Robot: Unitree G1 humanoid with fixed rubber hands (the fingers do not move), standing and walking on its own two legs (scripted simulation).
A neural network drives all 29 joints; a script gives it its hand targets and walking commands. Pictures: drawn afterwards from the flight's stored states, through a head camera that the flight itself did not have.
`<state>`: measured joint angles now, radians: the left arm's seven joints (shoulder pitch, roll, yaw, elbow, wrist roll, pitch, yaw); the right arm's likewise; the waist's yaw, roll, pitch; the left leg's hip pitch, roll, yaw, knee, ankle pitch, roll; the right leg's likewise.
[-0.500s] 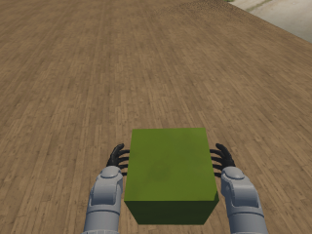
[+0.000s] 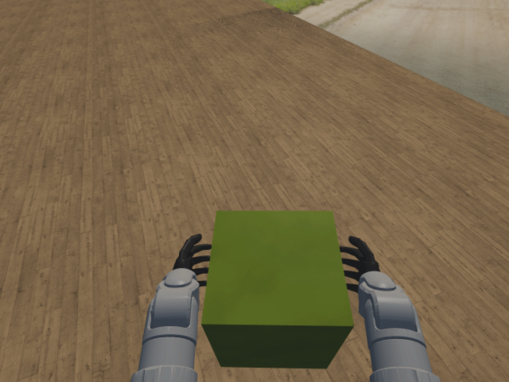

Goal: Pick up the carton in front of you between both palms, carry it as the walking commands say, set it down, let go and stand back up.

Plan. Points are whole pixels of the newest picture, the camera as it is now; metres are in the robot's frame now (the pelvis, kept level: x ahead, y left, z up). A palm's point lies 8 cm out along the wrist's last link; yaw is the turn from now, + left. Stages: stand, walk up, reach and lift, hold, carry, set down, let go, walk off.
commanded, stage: hold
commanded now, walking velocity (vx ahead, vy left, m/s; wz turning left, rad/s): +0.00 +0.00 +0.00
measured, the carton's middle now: (273, 293) +0.32 +0.00 -0.05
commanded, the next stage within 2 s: set down in 0.08 s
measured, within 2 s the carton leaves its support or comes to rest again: neither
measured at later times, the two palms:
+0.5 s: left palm (182, 274) +0.33 +0.17 -0.02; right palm (339, 268) +0.35 -0.12 -0.01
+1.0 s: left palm (188, 306) +0.37 +0.19 -0.20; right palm (311, 291) +0.42 -0.10 -0.20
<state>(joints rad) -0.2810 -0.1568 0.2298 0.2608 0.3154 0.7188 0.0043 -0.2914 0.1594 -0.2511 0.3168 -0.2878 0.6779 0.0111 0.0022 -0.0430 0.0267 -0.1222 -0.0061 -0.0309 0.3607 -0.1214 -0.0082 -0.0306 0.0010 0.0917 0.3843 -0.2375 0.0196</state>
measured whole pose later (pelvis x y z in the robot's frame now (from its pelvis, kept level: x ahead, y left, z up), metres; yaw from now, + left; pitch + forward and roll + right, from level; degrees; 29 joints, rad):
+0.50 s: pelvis -0.01 +0.01 -0.02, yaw -1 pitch +3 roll +0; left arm -0.59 -0.22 0.53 0.52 0.48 0.49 -0.01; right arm -0.63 0.19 -0.54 0.63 -0.50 0.44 0.03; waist 0.05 -0.05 0.08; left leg -0.45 -0.03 -0.04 0.59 -0.19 0.00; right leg -0.37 0.02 0.14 0.64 -0.32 0.03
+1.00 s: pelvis -0.04 -0.02 -0.13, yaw -1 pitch +39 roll -1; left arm -0.77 -0.14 0.57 0.43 0.33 0.32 -0.03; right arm -0.84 0.13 -0.44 0.57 -0.28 0.29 -0.06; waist 0.09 -0.07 -0.12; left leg -1.50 -0.02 -0.11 1.12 -0.30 -0.06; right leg -1.42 0.11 0.09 1.19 -0.44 0.02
